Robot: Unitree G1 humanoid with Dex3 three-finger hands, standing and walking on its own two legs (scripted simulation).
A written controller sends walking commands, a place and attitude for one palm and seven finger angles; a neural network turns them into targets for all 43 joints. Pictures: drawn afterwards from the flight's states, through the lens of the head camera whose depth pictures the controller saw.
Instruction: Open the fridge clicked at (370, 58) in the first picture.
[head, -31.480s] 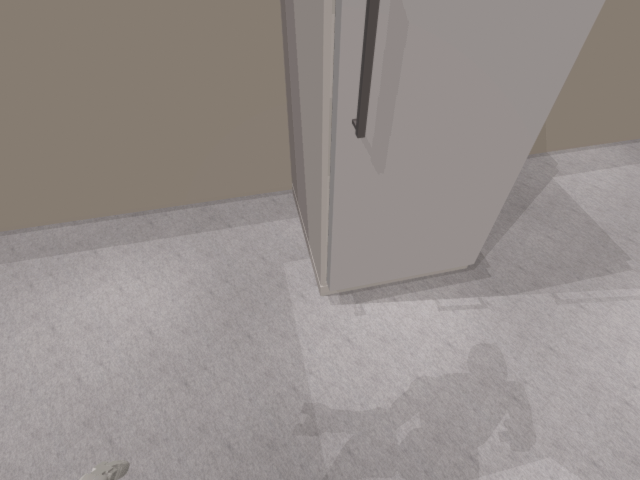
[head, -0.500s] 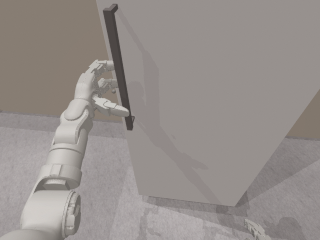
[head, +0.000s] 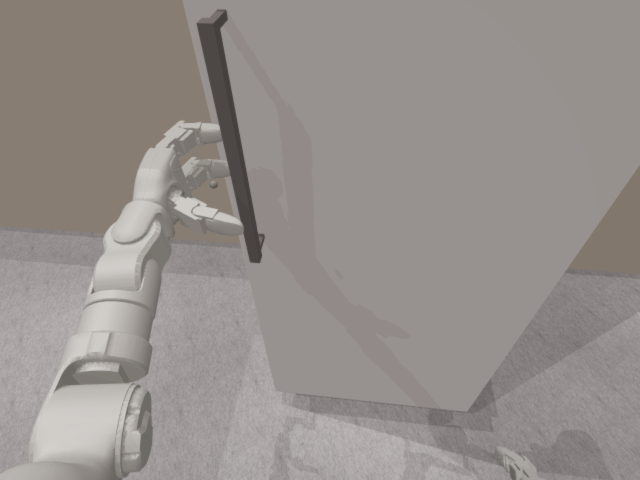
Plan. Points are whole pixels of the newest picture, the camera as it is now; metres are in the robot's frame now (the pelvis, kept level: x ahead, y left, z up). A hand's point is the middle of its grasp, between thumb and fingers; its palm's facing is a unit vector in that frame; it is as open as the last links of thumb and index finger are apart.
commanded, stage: move the hooked fingers beside the handle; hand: left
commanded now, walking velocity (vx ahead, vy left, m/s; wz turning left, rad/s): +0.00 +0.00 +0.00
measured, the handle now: (241, 161) +0.48 +0.13 +0.17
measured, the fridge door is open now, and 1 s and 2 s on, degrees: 0 0 0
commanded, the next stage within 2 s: feel for the door with the fingertips in 1.76 s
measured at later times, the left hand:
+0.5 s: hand (197, 184) +0.41 +0.17 +0.19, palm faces -0.04 -1.00 +0.00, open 14.0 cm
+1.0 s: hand (176, 184) +0.41 +0.19 +0.18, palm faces -0.03 -1.00 +0.00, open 14.0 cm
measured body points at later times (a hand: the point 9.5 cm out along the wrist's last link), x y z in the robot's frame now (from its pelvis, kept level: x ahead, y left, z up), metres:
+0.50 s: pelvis +0.00 +0.00 +0.00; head -0.01 -0.01 +0.45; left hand +0.41 +0.22 +0.19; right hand +0.13 -0.25 -0.10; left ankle +0.03 +0.11 -0.74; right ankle -0.03 -0.10 -0.74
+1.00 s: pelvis +0.01 +0.01 +0.00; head +0.00 +0.00 +0.45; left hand +0.41 +0.25 +0.18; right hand +0.13 -0.25 -0.10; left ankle +0.03 +0.11 -0.74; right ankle -0.03 -0.10 -0.74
